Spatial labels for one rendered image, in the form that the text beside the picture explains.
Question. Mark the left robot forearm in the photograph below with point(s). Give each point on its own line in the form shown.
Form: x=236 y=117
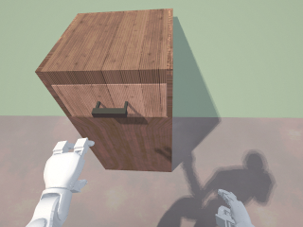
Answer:
x=52 y=209

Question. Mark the robot right hand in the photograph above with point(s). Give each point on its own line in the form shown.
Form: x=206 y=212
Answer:
x=230 y=217

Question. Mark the drawer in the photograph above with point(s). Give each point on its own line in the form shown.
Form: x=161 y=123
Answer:
x=144 y=99

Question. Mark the handle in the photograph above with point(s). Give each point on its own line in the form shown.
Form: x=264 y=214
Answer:
x=110 y=112

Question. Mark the robot left hand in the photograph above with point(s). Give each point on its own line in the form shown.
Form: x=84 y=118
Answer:
x=63 y=168

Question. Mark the cabinet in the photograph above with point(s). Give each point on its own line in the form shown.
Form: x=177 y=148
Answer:
x=118 y=47

